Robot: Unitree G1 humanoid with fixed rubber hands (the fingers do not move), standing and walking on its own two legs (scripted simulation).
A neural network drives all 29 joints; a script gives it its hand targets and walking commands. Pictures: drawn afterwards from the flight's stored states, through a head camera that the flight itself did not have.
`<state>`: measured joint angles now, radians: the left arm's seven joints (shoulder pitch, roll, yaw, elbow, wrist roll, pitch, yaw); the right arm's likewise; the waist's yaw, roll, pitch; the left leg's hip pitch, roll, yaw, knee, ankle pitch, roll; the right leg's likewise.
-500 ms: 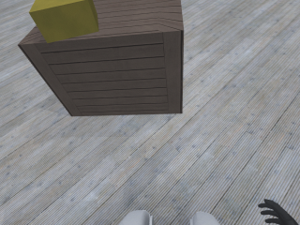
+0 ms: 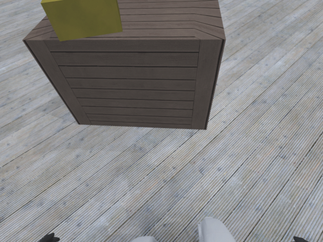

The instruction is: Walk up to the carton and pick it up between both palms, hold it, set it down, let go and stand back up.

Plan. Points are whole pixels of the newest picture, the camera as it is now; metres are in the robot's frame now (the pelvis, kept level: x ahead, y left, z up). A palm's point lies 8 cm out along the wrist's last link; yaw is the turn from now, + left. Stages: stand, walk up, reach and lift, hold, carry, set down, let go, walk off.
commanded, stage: walk up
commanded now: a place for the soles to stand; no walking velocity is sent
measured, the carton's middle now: (86, 6) +1.13 +0.38 +0.06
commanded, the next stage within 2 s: none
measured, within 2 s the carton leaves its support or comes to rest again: neither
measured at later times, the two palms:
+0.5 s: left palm out of the picture +0.11 +0.41 -0.08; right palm (261, 206) +0.21 -0.24 -0.11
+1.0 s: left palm (2, 224) +0.18 +0.44 -0.07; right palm (242, 174) +0.30 -0.21 -0.10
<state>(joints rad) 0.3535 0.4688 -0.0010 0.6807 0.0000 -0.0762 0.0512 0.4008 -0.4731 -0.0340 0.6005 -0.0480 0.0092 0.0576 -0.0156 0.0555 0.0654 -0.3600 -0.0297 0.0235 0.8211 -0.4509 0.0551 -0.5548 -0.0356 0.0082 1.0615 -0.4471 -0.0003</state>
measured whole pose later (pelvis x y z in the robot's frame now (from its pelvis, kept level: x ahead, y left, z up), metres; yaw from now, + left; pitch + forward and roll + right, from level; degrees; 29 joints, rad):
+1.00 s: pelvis +0.16 +0.10 -0.02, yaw +3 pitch -3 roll -1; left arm 0.45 0.47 0.00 0.70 0.00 -0.09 0.10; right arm 0.24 -0.48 -0.04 0.60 -0.06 0.05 0.06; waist -0.02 0.09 0.09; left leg -0.56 0.01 0.03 1.26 -0.51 0.07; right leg -0.46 -0.04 -0.02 0.92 -0.41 0.00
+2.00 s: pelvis +0.24 +0.32 -0.03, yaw +1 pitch -2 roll -3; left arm 0.37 0.47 0.00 0.71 0.00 -0.06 0.13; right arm 0.31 -0.47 -0.04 0.60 -0.04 0.05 0.03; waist -0.02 0.08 0.13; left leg -0.50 0.04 0.06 1.08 -0.55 0.03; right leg -0.62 0.02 0.11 1.25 -0.48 0.00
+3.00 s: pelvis +0.25 +0.31 -0.03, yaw -3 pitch -2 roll -1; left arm 0.31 0.47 0.00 0.71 0.00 -0.07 0.08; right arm 0.24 -0.46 -0.04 0.60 -0.03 0.00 0.01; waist -0.02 0.02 0.11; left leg -0.45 0.08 0.09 1.03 -0.55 0.02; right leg -0.54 0.04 0.09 0.99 -0.43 0.01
